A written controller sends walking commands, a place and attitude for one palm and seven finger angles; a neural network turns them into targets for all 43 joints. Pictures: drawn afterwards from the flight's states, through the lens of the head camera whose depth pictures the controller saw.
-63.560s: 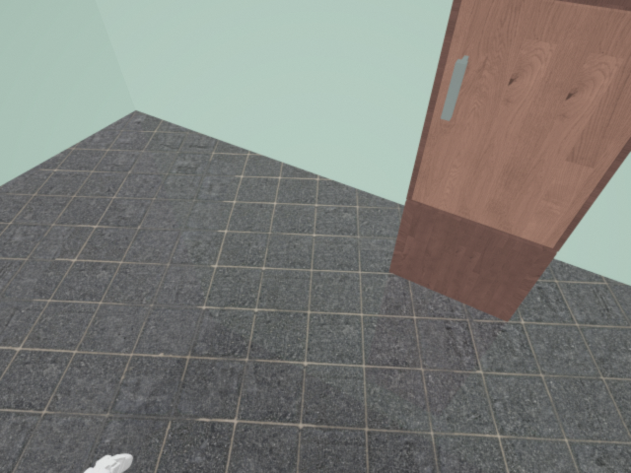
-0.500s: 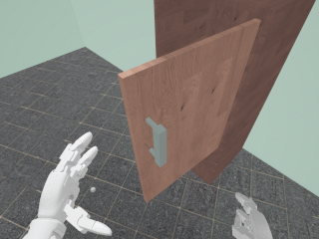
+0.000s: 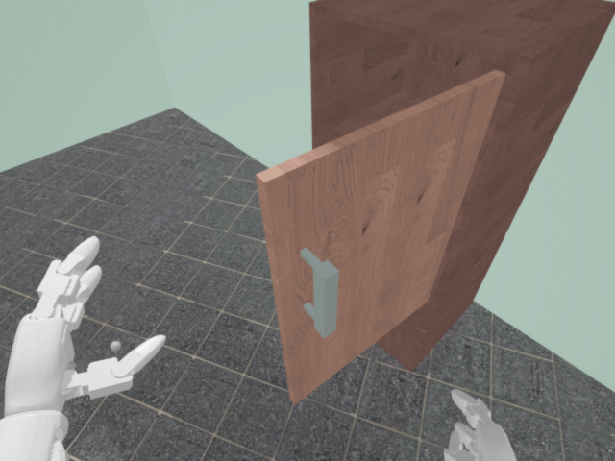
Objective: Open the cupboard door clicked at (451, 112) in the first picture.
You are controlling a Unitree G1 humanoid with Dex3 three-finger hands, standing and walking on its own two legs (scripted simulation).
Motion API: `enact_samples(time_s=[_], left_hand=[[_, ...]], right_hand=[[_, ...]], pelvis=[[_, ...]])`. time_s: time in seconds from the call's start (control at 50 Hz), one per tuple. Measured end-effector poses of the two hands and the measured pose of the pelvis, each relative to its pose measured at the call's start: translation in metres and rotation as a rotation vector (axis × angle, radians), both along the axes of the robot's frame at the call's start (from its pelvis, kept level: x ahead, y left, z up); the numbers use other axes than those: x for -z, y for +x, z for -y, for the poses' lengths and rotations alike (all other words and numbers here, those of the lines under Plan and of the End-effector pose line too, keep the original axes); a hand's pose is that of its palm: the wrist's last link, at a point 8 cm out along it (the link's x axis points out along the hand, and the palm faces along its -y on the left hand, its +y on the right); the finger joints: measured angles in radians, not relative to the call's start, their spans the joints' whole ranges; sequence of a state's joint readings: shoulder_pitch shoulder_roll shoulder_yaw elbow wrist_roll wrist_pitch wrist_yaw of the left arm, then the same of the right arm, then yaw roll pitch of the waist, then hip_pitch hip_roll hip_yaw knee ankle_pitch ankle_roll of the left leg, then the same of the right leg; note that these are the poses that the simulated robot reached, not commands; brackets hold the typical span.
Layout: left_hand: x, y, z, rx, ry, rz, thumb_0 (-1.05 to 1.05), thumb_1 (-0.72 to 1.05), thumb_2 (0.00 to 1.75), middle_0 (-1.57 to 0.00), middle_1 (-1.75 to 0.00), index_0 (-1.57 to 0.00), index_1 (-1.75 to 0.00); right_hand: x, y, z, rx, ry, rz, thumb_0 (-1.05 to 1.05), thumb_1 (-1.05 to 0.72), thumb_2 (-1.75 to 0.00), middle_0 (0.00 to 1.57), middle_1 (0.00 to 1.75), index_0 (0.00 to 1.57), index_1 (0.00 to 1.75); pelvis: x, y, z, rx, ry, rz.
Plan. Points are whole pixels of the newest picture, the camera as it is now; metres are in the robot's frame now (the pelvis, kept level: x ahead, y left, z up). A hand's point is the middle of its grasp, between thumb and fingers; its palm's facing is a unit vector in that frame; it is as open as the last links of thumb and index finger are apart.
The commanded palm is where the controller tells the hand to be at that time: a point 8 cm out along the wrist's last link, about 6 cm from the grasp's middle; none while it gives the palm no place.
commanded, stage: draw the hand back to the body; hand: left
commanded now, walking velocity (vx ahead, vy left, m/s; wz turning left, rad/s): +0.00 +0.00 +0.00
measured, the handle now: (316, 292) +0.33 +0.03 +0.05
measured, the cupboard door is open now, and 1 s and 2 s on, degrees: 84 84 84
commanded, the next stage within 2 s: step back with the hand held close in 0.62 s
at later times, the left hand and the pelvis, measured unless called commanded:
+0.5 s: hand (90, 327) +0.20 +0.24 +0.16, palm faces +0.43 -0.82 -0.38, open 7.5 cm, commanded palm +0.15 +0.29 +0.18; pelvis +0.01 -0.01 +0.01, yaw +0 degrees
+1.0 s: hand (96, 333) +0.20 +0.24 +0.15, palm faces +0.35 -0.82 -0.46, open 7.4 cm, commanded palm +0.14 +0.28 +0.18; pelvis -0.01 -0.01 +0.01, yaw -2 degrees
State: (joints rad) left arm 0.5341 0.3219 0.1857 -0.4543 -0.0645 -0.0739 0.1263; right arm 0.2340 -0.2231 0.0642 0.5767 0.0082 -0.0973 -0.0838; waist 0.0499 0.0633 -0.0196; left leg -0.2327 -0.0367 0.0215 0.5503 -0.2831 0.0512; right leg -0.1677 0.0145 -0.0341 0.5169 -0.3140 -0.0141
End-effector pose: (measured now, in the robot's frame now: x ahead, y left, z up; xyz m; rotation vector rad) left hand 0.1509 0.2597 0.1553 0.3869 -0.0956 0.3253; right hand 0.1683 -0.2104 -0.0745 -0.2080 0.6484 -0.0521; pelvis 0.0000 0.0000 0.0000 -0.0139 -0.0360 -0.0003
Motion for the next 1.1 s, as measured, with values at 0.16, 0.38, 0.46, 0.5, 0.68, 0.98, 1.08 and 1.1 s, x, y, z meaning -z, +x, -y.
enact_samples(time_s=[0.16, 0.38, 0.46, 0.5, 0.68, 0.98, 1.08, 1.1], left_hand=[[-0.014, 0.000, -0.019, -0.063, 0.044, 0.033, 0.00, 0.46, 0.72, -0.19, -0.30, -0.19, -0.31], [-0.028, 0.001, -0.029, -0.132, 0.069, 0.070, 0.01, 0.80, 0.86, -0.21, -0.30, -0.20, -0.31], [-0.018, 0.004, -0.022, -0.117, 0.042, 0.036, 0.01, 0.85, 0.88, -0.21, -0.30, -0.20, -0.31], [-0.016, 0.005, -0.019, -0.109, 0.038, 0.028, 0.01, 0.86, 0.89, -0.21, -0.30, -0.21, -0.31], [-0.027, 0.005, -0.015, -0.106, 0.065, 0.057, 0.01, 0.89, 0.90, -0.21, -0.30, -0.21, -0.31], [-0.016, 0.007, -0.018, -0.041, 0.118, -0.010, 0.01, 0.89, 0.90, -0.21, -0.30, -0.21, -0.31], [-0.018, 0.000, -0.019, 0.023, 0.146, -0.003, 0.01, 0.89, 0.90, -0.21, -0.30, -0.21, -0.31], [-0.020, -0.003, -0.021, 0.031, 0.157, 0.007, 0.01, 0.89, 0.90, -0.22, -0.30, -0.21, -0.31]], right_hand=[[-0.005, 0.005, 0.006, 0.003, -0.007, -0.008, 0.02, -0.90, -0.90, 0.20, 0.30, 0.20, 0.30], [-0.006, 0.015, 0.018, 0.002, -0.014, -0.015, 0.02, -0.90, -0.90, 0.20, 0.30, 0.20, 0.30], [-0.006, 0.016, 0.021, 0.006, -0.016, -0.023, 0.02, -0.90, -0.90, 0.20, 0.30, 0.20, 0.30], [-0.006, 0.016, 0.023, 0.009, -0.019, -0.026, 0.02, -0.90, -0.90, 0.20, 0.30, 0.20, 0.30], [-0.006, 0.017, 0.027, 0.012, -0.007, -0.015, 0.02, -0.90, -0.90, 0.20, 0.30, 0.20, 0.30], [-0.006, -0.010, 0.044, 0.101, -0.040, -0.095, 0.02, -0.90, -0.90, 0.20, 0.30, 0.20, 0.30], [-0.009, -0.033, 0.048, 0.151, -0.074, -0.115, 0.02, -0.90, -0.90, 0.20, 0.30, 0.20, 0.30], [-0.010, -0.038, 0.048, 0.158, -0.078, -0.116, 0.02, -0.90, -0.90, 0.20, 0.30, 0.20, 0.30]], pelvis=[[-0.005, 0.002, 0.002, 0.005, 0.003, 0.019], [-0.008, 0.007, 0.009, 0.006, 0.005, 0.024], [-0.009, 0.008, 0.011, 0.007, 0.007, 0.023], [-0.009, 0.009, 0.013, 0.007, 0.007, 0.023], [-0.009, 0.009, 0.018, 0.007, 0.007, 0.033], [-0.008, -0.011, 0.014, 0.026, -0.005, -0.022], [-0.006, -0.025, 0.006, 0.035, -0.005, -0.029], [-0.006, -0.029, 0.005, 0.036, -0.006, -0.029]])
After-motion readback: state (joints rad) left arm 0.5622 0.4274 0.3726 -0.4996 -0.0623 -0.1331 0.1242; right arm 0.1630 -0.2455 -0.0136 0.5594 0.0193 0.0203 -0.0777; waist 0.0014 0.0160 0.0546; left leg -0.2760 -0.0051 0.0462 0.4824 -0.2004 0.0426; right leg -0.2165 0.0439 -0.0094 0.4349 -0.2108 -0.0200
